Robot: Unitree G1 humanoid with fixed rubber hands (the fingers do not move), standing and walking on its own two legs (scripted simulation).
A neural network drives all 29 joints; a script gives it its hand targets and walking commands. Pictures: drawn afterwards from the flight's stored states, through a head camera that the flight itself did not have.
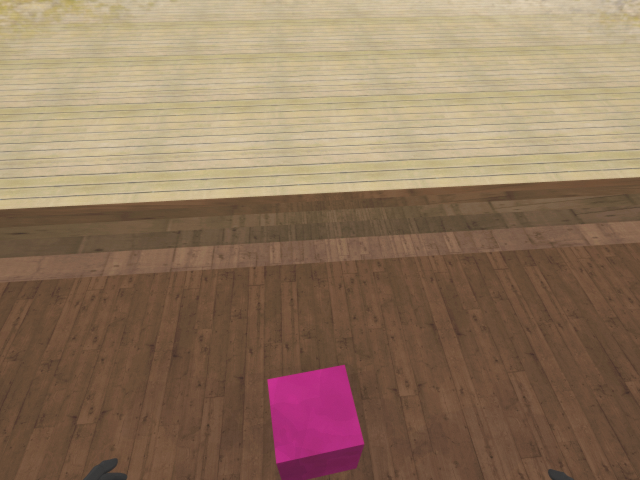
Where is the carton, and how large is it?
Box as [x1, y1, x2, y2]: [267, 365, 363, 479]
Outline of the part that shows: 344,365 267,379 276,463 281,479 306,479 356,467 363,446 363,440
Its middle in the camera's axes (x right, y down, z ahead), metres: -0.02 +0.51 +1.06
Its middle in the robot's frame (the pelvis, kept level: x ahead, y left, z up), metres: +0.38 +0.04 -0.66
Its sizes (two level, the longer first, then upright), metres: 0.210 0.200 0.250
